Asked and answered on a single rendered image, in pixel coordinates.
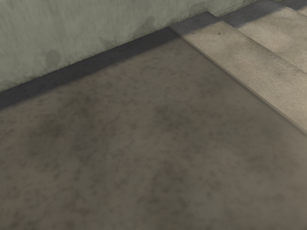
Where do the stairs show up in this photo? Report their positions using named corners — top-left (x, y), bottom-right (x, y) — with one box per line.
top-left (219, 0), bottom-right (307, 73)

